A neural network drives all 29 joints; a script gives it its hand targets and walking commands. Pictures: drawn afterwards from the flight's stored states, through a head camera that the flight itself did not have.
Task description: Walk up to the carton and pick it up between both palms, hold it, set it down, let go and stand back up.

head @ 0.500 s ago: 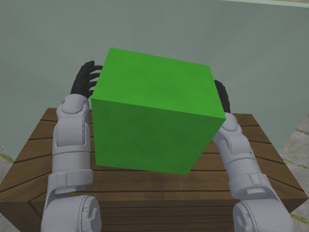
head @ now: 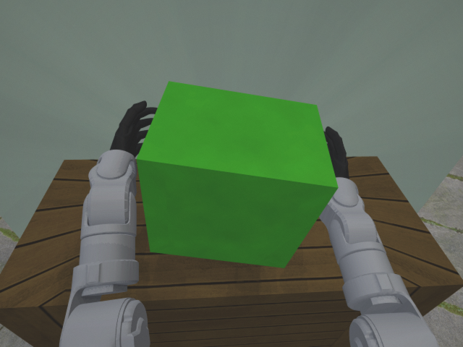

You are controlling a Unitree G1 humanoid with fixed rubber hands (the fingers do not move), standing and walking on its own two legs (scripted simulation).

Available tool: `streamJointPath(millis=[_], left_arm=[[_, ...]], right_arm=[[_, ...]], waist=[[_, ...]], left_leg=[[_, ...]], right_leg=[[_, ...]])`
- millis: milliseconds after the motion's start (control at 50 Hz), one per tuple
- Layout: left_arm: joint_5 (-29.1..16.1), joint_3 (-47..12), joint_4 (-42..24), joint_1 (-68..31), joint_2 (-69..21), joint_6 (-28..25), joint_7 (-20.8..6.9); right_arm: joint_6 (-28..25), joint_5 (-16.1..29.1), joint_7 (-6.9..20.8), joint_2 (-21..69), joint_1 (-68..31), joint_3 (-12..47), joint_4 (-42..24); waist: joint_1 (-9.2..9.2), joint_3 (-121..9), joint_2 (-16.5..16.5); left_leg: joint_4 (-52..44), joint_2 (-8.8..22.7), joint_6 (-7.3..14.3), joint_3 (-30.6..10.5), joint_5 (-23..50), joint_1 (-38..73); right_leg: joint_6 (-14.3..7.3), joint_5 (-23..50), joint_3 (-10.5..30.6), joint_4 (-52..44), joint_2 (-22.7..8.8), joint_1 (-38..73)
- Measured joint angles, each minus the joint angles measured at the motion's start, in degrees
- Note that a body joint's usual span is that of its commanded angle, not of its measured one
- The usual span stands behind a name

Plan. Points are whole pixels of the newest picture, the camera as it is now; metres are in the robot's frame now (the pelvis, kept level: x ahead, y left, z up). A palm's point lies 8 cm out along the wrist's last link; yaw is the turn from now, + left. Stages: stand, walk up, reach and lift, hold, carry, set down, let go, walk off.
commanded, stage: set down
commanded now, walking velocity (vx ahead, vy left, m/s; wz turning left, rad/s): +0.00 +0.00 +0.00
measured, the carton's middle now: (230, 181) +0.38 -0.03 +0.12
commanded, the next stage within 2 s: none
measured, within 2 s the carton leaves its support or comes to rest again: rests again in 1.70 s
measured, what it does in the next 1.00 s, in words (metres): stands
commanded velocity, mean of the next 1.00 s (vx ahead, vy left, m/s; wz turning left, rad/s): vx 0.00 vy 0.00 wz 0.00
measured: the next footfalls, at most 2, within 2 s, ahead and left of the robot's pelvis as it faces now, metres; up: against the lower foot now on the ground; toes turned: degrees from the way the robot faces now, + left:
none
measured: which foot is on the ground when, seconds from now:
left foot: down 0.00-1.00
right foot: down 0.00-1.00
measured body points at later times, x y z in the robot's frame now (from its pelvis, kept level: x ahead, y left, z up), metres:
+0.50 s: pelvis +0.00 +0.00 +0.00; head +0.00 +0.04 +0.45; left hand +0.43 +0.14 +0.15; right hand +0.36 -0.20 +0.12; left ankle +0.01 +0.11 -0.75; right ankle -0.02 -0.12 -0.75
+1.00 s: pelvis +0.01 +0.01 +0.00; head +0.03 +0.04 +0.45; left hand +0.44 +0.14 +0.11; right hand +0.36 -0.20 +0.09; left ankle +0.01 +0.11 -0.75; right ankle -0.02 -0.12 -0.75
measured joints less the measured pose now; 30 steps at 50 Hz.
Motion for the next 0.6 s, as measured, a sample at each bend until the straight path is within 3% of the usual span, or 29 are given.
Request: streamJointPath(millis=[160,380,600], left_arm=[[0.6,1.8,5.4,-1.7,-0.1,-3.7,-1.1],[-0.1,1.1,10.7,-1.7,2.1,-6.6,-1.5],[-1.8,-0.9,14.7,-3.6,3.3,-9.2,-0.9]], right_arm=[[-1.9,-2.6,-0.3,1.0,0.1,-1.4,1.5],[-3.7,-5.0,-0.1,4.0,0.0,-4.1,4.6],[-5.8,-4.6,-0.9,4.3,1.2,-5.0,4.3]], waist=[[0.97,-0.2,-0.2],[0.79,-0.1,-2.5],[0.67,-0.7,-1.0]], left_leg=[[-0.6,0.2,-0.1,0.8,0.4,0.3],[-0.2,0.3,-0.2,0.4,0.6,-1.6],[0.5,0.0,0.6,1.3,-0.2,-3.9]], right_leg=[[-0.1,0.0,0.6,0.5,0.1,-0.5],[-0.2,0.4,-0.3,0.4,0.1,-1.9],[0.6,0.7,0.2,-0.7,-0.3,-3.6]])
